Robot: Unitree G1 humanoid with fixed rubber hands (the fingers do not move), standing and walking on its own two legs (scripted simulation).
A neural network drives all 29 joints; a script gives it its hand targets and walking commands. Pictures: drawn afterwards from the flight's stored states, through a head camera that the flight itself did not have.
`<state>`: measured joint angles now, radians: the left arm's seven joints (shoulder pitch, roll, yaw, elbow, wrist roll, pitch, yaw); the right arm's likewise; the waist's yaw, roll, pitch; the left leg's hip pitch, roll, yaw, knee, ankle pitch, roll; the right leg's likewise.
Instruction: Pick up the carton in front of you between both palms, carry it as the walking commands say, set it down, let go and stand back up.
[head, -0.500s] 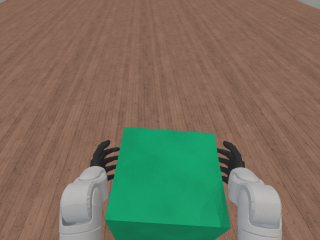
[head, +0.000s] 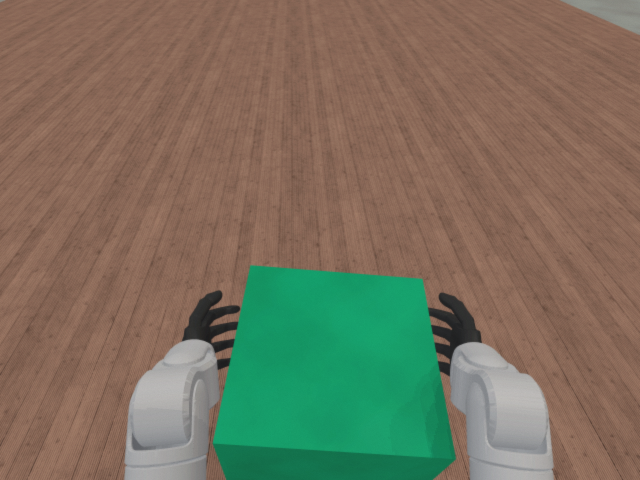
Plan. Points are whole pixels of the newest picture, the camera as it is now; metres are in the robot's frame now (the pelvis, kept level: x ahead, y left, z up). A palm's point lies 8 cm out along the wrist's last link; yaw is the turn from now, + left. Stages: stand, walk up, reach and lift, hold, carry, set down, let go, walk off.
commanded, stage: carry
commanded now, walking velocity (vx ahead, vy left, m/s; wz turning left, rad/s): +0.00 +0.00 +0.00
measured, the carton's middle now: (325, 395) +0.24 +0.01 +0.00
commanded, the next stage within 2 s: hold in 1.28 s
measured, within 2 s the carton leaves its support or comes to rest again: neither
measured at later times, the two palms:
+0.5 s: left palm (200, 378) +0.25 +0.16 +0.04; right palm (446, 377) +0.25 -0.14 +0.04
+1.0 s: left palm (193, 378) +0.25 +0.17 +0.04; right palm (439, 374) +0.25 -0.13 +0.04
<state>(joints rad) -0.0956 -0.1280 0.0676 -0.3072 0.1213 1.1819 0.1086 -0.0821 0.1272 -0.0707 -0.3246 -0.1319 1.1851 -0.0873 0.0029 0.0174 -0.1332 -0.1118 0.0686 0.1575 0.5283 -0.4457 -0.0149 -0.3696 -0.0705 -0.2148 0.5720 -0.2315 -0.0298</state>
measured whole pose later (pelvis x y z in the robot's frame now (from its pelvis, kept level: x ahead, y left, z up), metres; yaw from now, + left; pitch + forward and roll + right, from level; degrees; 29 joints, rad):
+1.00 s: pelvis -0.04 +0.02 +0.00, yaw +0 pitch +1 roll +0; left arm -0.24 -0.15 0.18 0.19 0.24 0.73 0.05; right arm -0.24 0.15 -0.18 0.17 -0.25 0.73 -0.03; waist 0.00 0.01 -0.07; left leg -0.18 0.04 0.17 0.57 -0.40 0.02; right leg -0.40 -0.10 -0.20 0.52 -0.13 -0.02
